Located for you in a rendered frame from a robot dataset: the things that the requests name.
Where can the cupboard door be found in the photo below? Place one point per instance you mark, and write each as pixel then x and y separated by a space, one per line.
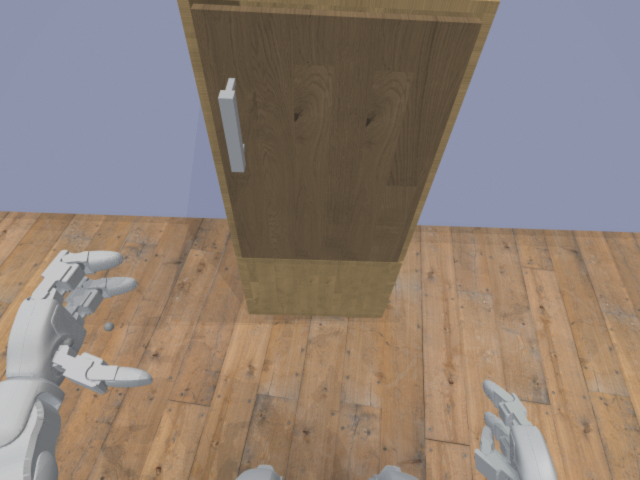
pixel 341 114

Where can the robot right hand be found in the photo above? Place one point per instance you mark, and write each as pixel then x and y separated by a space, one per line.
pixel 522 444

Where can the right robot shin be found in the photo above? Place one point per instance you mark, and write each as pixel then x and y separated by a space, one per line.
pixel 391 468

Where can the robot left hand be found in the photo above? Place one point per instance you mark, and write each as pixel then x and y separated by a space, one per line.
pixel 42 324

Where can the handle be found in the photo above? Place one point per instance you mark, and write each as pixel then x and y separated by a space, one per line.
pixel 231 124

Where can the robot left forearm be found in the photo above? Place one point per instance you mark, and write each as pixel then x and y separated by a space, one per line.
pixel 29 427

